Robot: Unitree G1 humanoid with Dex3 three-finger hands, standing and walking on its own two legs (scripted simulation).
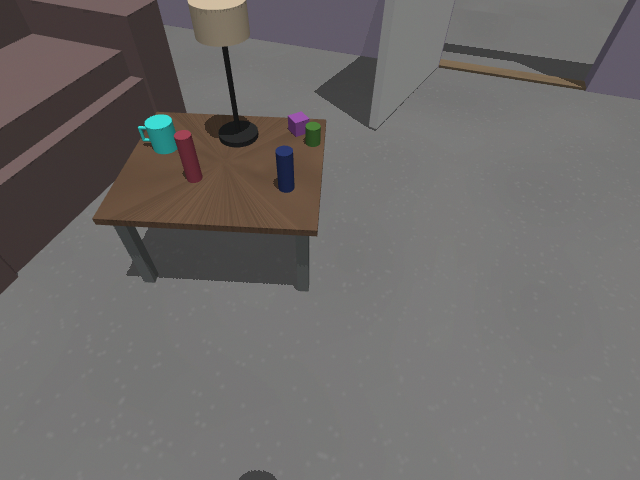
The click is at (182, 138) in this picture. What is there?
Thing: slim round
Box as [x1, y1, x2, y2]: [174, 130, 202, 182]
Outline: 180,130 174,134 177,148 187,180 190,182 196,182 200,180 202,176 190,132 187,130
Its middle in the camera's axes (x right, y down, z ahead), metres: -0.41 -0.26 +1.26
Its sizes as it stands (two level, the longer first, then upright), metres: 0.052 0.052 0.172
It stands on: a support 0.38 m high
